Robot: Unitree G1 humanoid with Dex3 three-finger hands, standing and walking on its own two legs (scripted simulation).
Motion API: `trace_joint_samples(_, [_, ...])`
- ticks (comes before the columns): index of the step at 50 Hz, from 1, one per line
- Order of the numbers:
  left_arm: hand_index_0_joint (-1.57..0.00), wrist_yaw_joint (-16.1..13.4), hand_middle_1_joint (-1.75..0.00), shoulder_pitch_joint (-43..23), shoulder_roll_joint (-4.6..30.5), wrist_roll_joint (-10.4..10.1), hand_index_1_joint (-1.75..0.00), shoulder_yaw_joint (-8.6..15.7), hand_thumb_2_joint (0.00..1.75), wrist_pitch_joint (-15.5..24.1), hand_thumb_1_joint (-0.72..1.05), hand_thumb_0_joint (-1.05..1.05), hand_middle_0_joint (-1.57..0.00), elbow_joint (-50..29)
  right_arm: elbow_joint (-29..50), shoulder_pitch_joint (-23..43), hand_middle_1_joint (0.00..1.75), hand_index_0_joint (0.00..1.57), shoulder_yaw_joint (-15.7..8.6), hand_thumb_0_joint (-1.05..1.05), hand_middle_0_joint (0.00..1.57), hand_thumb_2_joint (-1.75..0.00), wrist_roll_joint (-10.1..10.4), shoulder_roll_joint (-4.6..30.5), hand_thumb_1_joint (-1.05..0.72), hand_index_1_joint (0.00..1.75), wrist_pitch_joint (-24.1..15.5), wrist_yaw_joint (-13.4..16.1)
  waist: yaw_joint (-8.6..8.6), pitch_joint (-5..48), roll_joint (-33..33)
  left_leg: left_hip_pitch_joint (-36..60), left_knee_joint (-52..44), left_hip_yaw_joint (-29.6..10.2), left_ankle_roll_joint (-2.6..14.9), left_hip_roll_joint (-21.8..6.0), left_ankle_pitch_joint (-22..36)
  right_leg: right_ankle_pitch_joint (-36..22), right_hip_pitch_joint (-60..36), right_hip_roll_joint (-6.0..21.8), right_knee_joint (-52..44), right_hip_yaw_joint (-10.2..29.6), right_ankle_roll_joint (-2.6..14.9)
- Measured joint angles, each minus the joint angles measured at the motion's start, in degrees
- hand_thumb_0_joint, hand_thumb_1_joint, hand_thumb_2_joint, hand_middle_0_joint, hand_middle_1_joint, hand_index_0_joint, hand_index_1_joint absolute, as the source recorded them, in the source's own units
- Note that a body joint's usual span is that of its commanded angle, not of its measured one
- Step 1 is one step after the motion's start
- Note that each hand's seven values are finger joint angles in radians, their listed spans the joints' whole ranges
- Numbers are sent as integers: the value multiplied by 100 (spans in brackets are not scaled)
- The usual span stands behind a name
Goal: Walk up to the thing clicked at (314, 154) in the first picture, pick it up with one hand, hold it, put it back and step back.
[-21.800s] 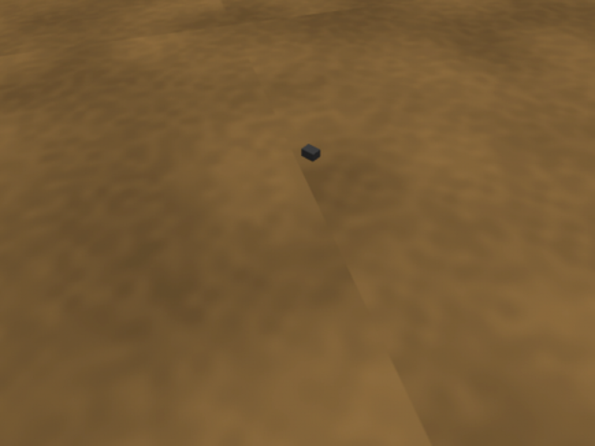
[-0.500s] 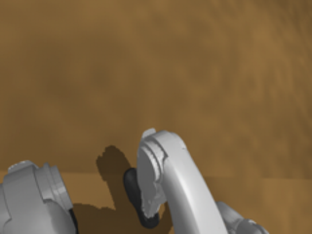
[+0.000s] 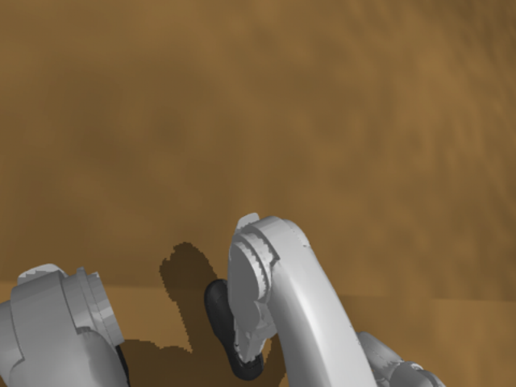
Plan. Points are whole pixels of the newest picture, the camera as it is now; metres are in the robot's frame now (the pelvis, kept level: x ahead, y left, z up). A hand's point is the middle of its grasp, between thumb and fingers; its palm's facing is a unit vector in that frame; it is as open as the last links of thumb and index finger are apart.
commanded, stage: settle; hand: left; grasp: from above
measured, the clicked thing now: out of the picture +0.40 +0.39 -0.27
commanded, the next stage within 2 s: lift in 0.80 s
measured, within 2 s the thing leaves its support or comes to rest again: leaves its support in 0.12 s
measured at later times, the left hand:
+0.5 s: hand out of the picture +0.39 +0.40 -0.16, palm faces -0.38 -0.17 -0.91, open 8.8 cm
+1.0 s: hand out of the picture +0.38 +0.40 -0.10, palm faces -0.40 -0.15 -0.91, open 8.8 cm
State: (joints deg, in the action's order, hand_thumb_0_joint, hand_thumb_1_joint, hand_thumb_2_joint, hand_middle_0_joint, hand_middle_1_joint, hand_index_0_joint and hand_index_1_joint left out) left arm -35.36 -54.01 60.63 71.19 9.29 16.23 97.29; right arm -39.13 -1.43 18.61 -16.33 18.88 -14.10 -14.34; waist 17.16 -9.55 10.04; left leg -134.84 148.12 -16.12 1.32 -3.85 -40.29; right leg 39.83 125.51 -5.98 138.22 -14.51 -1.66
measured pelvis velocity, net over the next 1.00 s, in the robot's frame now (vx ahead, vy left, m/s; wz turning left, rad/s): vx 0.00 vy -0.01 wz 0.11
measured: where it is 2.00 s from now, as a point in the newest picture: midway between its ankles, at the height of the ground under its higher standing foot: (183, 374)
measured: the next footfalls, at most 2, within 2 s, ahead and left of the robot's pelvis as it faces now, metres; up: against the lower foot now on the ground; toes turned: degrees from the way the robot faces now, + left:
none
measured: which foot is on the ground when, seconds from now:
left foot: down 0.00-1.00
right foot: down 0.00-1.00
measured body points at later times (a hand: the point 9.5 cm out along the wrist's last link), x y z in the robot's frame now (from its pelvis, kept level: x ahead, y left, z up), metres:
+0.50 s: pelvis +0.00 +0.00 +0.01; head +0.22 +0.12 +0.39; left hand +0.41 +0.41 -0.11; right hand +0.12 -0.25 -0.07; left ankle +0.07 +0.13 -0.26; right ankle +0.11 -0.11 -0.26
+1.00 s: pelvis +0.00 -0.01 +0.04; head +0.21 +0.10 +0.42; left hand +0.40 +0.40 -0.05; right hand +0.12 -0.26 -0.07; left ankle +0.07 +0.13 -0.26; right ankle +0.11 -0.11 -0.26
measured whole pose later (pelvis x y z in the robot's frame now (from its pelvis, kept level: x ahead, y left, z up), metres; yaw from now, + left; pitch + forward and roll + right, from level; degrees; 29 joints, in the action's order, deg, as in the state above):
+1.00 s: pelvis +0.00 -0.01 +0.04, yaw +6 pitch +31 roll -10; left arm -15.0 -48.1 46.4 66.3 6.6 11.7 71.0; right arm -40.4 -7.0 5.4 -7.0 16.6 -2.8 -10.1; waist 9.8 1.9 0.6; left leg -133.2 137.6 -8.5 1.5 -2.9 -37.0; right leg 39.8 125.8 -3.3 133.0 -8.7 -0.4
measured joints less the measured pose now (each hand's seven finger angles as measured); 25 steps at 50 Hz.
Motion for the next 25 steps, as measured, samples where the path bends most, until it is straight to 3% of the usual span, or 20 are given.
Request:
trace_joint_samples(11, [-90, 306, -43, 425, -315, -124, -29, 324, 29, -163, 15, -3, -81, -789, -88, -195, 30, 20, -287, 0, 20, -89, 83, -48, -90, 30, 93, -31, -124, 243, -204, -52, -79, 51, -33, 26, -12, 52, 64, 40, -24, 33, 44])
trace_joint_samples(16, [-90, 504, -42, 561, -553, -244, -29, 253, 29, -287, 15, -3, -82, -1185, -138, -315, 30, 20, -551, 0, 20, -89, 217, -43, -90, 30, 167, -47, -240, 484, -399, -98, -158, 155, -22, 35, 21, 66, 125, 76, -35, 109, 56])
trace_joint_samples(25, [-90, 1145, -42, 528, -986, -496, -29, -140, 29, -493, 15, -3, -82, -1568, -136, -442, 30, 20, -922, 0, 20, -89, 566, -28, -90, 30, 440, 17, -463, 851, -749, -88, -431, 407, 31, 22, 125, 40, 178, 129, -160, 303, 63])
